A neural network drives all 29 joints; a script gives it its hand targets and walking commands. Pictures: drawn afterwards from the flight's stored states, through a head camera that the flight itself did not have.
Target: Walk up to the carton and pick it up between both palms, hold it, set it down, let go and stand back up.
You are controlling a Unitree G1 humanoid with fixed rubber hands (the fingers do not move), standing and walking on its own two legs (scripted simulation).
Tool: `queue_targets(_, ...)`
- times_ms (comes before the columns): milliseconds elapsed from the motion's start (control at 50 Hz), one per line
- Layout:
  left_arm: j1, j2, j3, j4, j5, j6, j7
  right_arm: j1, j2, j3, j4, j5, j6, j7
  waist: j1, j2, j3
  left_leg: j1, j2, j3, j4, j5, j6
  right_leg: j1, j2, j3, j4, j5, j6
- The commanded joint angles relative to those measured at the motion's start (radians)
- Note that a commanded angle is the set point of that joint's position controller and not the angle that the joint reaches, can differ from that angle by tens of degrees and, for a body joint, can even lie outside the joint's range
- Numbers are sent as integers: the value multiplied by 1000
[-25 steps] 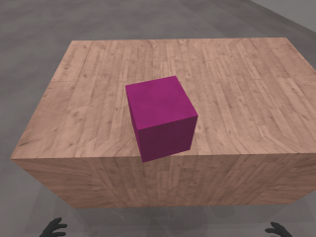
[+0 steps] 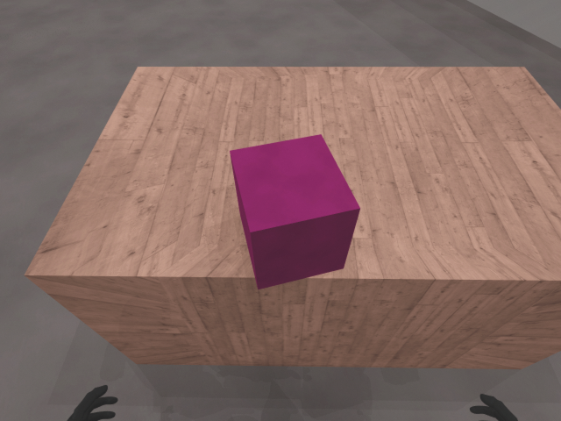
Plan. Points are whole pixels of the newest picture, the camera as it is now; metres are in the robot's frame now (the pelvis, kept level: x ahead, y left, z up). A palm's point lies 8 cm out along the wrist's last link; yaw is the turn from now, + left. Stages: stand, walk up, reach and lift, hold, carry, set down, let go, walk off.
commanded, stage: walk up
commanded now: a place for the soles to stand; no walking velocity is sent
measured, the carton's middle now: (289, 212) +0.46 +0.01 -0.03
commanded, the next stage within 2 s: none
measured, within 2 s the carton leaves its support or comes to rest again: neither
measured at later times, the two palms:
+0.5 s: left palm out of the picture +0.11 +0.32 -0.10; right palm out of the picture +0.12 -0.31 -0.10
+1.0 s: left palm out of the picture +0.11 +0.33 -0.11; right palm out of the picture +0.13 -0.31 -0.11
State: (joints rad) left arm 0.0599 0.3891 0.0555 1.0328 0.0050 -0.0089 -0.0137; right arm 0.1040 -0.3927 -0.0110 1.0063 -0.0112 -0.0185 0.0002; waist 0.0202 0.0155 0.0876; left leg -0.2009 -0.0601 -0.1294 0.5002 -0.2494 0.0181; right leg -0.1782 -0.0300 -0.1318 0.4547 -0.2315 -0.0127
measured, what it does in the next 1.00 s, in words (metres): stands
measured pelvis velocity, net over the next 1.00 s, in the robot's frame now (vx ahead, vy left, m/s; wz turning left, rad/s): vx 0.01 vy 0.00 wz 0.04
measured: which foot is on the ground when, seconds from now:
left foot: down 0.00-1.00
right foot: down 0.00-1.00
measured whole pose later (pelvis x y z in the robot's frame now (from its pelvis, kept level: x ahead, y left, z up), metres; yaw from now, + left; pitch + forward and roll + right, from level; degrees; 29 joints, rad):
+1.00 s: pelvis +0.01 +0.00 -0.01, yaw +3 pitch -3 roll +0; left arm 0.06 0.41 0.07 0.95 0.00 0.02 -0.01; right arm 0.15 -0.41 -0.03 0.94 -0.02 -0.02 0.00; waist 0.03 -0.01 0.11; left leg -0.24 -0.08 -0.11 0.65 -0.34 0.03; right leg -0.22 -0.06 -0.15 0.64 -0.35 -0.01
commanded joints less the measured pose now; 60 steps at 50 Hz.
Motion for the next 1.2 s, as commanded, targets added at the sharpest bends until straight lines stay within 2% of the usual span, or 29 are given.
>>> queue_targets(0,-43,206,41,-62,1,-10,6,-8,-198,-38,-47,-3,-10,-8,-4,7,-108,-83,115,-101,-81,213,44,123,-144,135,-79,34,-60)
queue_targets(100,-42,194,41,-65,-1,-7,6,-24,-205,-38,-57,0,-13,-9,4,4,-98,-116,129,-143,-100,226,55,144,-120,122,-59,33,-49)
queue_targets(220,-48,206,46,-75,2,-5,7,-3,-195,-38,-58,-2,-7,-10,-3,-25,-102,-101,98,-97,-52,226,42,139,-159,134,-75,52,-72)
queue_targets(280,-55,212,49,-79,2,-2,7,5,-204,-44,-63,-4,-7,-9,-5,-10,-115,-82,97,-97,-41,245,44,125,-161,122,-53,46,-71)
queue_targets(380,-48,195,48,-90,-1,3,5,-7,-217,-44,-80,-2,-10,-11,6,16,-98,-138,120,-172,-75,233,65,147,-112,107,-16,16,-53)
queue_targets(440,-31,196,50,-92,0,-1,5,-11,-207,-41,-87,0,-11,-13,11,12,-119,-133,115,-158,-58,255,60,168,-127,120,-24,55,-62)
queue_targets(520,-36,229,57,-94,3,0,6,15,-200,-44,-79,1,-6,-14,-3,-19,-124,-94,75,-79,29,252,42,137,-199,144,-51,77,-101)
queue_targets(580,-59,226,59,-113,3,6,7,37,-204,-49,-85,-4,-4,-12,-11,-42,-103,-91,77,-81,42,250,43,98,-191,121,-27,52,-99)
queue_targets(620,-63,207,57,-121,0,10,7,26,-217,-51,-94,-5,-6,-13,-6,2,-79,-121,102,-142,-15,248,62,83,-139,92,18,1,-73)
queue_targets(660,-54,186,54,-130,-6,13,5,9,-235,-51,-106,-5,-11,-15,8,59,-97,-154,144,-257,-83,240,98,110,-73,89,76,-37,-47)
queue_targets(700,-43,179,48,-127,-3,9,6,-6,-230,-47,-118,-7,-16,-18,18,70,-90,-176,150,-276,-104,239,103,138,-61,107,62,-44,-47)
queue_targets(760,-17,205,54,-109,1,-1,5,-13,-220,-40,-120,-2,-14,-18,22,43,-108,-173,112,-194,-46,258,71,180,-116,129,6,46,-73)
queue_targets(800,-1,224,59,-106,2,-3,4,-5,-204,-39,-120,4,-11,-17,18,-22,-121,-142,72,-109,42,245,46,174,-184,158,-43,108,-103)
queue_targets(820,-4,238,63,-106,5,-3,5,10,-199,-44,-114,5,-8,-16,10,-58,-132,-114,48,-58,111,229,33,159,-234,184,-61,136,-137)
queue_targets(860,-43,244,65,-130,5,-4,8,55,-199,-51,-105,0,-1,-14,-11,-94,-117,-76,46,-1,200,44,22,76,-308,213,-81,155,-184)
queue_targets(900,-92,240,60,-152,8,-1,6,97,-196,-56,-93,-7,-3,-10,-39,-126,-74,-32,66,7,138,-35,32,-17,-304,175,-27,147,-168)
queue_targets(920,-87,226,56,-161,6,3,5,91,-205,-58,-94,-11,-7,-9,-36,-73,-60,-35,84,-32,78,115,45,-34,-250,130,30,112,-125)
queue_targets(940,-75,211,54,-158,1,9,5,59,-217,-57,-106,-11,-9,-7,-14,0,-48,-103,111,-118,0,227,66,1,-161,72,97,36,-78)
queue_targets(960,-73,197,53,-166,-7,16,5,31,-241,-58,-118,-10,-15,-8,-3,57,-59,-123,162,-252,-68,266,112,15,-76,60,181,-21,-40)
queue_targets(980,-61,176,46,-166,-13,23,6,26,-262,-59,-130,-11,-21,-11,0,102,-79,-124,216,-396,-120,266,162,11,-14,92,226,-128,-17)
queue_targets(1000,-43,172,42,-159,-16,23,7,3,-266,-55,-138,-10,-25,-16,15,134,-70,-106,247,-436,-140,277,189,-10,3,133,206,-207,-15)
queue_targets(1020,-26,171,38,-145,-11,19,7,-24,-255,-50,-147,-9,-28,-21,22,132,-75,-90,251,-428,-135,306,198,-17,-1,162,179,-218,-23)
queue_targets(1040,-1,175,35,-128,-11,11,8,-47,-239,-45,-148,-9,-28,-24,33,128,-86,-74,231,-370,-108,347,173,10,-26,181,106,-135,-32)
queue_targets(1060,25,181,36,-106,-8,1,11,-66,-214,-37,-146,-2,-25,-22,44,98,-106,-89,191,-281,-80,317,122,83,-62,183,20,-1,-49)
queue_targets(1080,12,206,38,-100,-1,-10,10,-54,-189,-30,-139,2,-22,-20,29,46,-109,-120,140,-198,-65,261,68,148,-106,193,-15,99,-67)
queue_targets(1100,-3,233,44,-99,2,-13,7,-46,-185,-32,-125,5,-19,-17,13,11,-115,-79,91,-129,-22,235,41,135,-147,227,-43,167,-89)
queue_targets(1140,-33,232,41,-101,-3,-16,8,-22,-183,-37,-99,7,-15,-15,-7,-26,-123,-13,70,-76,2,221,26,110,-185,246,-72,243,-107)
queue_targets(1160,-45,229,39,-100,-5,-15,9,-14,-183,-37,-92,6,-15,-14,-13,-40,-131,6,71,-72,0,232,29,103,-183,240,-75,253,-100)
queue_targets(1180,132,302,75,-99,12,-41,11,-1,-222,-70,-155,-23,-8,22,28,-47,-169,-138,31,7,117,-60,62,268,-216,285,-92,-57,-144)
